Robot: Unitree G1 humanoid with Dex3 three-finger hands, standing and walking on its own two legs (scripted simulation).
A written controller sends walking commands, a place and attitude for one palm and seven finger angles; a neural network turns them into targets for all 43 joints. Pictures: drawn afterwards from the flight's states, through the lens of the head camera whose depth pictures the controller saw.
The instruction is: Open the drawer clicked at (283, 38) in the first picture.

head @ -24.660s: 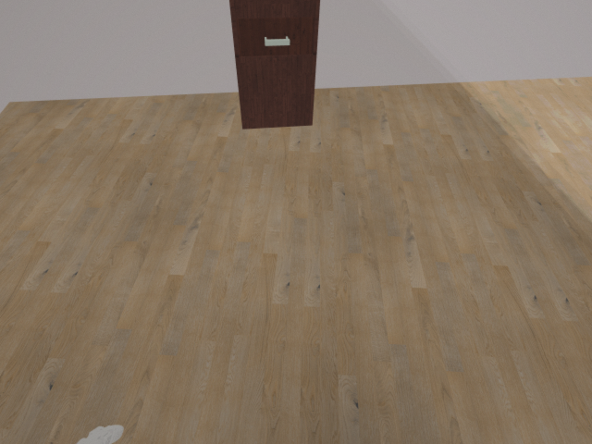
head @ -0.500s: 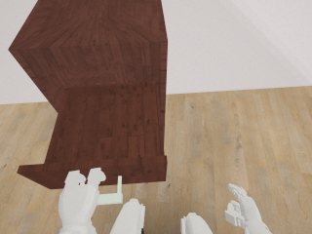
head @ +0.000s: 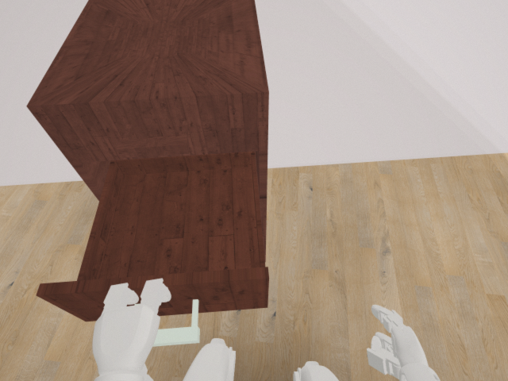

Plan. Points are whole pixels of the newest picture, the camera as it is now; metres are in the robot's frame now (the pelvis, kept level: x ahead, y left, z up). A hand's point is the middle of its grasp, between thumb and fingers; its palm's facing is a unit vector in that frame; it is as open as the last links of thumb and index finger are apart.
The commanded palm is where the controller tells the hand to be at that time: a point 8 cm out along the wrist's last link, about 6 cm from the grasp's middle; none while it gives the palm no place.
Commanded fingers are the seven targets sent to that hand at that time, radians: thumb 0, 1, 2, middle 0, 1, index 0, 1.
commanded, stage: lift the hand off the handle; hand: left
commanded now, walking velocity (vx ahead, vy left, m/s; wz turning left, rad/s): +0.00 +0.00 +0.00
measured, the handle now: (165, 322) +0.24 +0.19 -0.13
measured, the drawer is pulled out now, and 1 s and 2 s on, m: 0.29 0.29 0.29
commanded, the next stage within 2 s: draw the hand back to the body in 0.92 s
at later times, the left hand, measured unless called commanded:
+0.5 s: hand (138, 326) +0.20 +0.19 -0.01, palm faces -0.02 -0.15 -0.99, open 13.8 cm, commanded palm +0.18 +0.18 +0.05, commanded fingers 0.00 -0.50 0.30 -0.30 -1.20 -0.30 -1.20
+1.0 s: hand (138, 328) +0.20 +0.18 +0.01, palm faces -0.05 -0.15 -0.99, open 13.8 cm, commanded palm +0.18 +0.18 +0.07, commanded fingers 0.00 -0.50 0.30 -0.30 -1.20 -0.30 -1.20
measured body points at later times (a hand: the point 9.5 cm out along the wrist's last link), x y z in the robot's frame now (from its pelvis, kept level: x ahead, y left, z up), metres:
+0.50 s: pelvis +0.01 +0.00 +0.03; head +0.04 -0.02 +0.47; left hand +0.20 +0.20 +0.04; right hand +0.21 -0.22 -0.07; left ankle +0.05 +0.13 -0.63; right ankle -0.01 -0.12 -0.63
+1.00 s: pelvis +0.02 -0.01 +0.04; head +0.04 -0.04 +0.49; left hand +0.20 +0.19 +0.06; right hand +0.22 -0.23 -0.05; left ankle +0.05 +0.13 -0.63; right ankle -0.01 -0.12 -0.63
